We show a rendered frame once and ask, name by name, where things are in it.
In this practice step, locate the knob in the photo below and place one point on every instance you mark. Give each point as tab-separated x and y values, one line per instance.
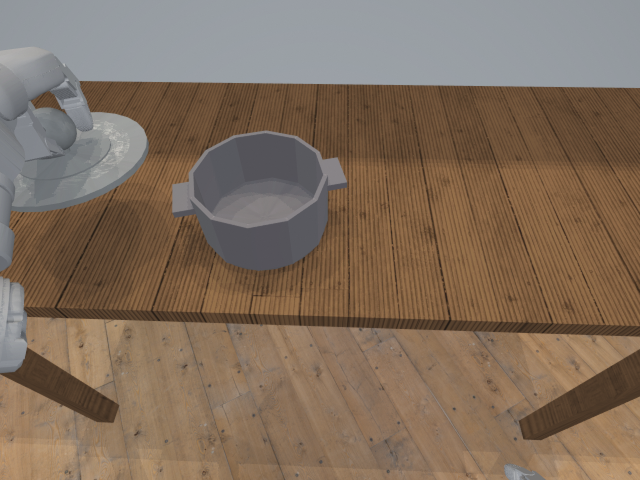
58	125

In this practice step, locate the table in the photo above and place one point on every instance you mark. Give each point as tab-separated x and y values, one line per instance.
467	208

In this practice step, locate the robot left forearm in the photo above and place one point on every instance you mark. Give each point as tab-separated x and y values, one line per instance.
13	104

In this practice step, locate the left robot upper arm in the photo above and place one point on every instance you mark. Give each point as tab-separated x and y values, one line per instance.
13	322

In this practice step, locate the lid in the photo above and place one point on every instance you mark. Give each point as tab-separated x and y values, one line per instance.
98	161

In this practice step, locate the robot left hand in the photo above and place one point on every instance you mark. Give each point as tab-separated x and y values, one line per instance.
40	71

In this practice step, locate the pot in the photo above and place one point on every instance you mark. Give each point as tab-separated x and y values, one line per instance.
261	198

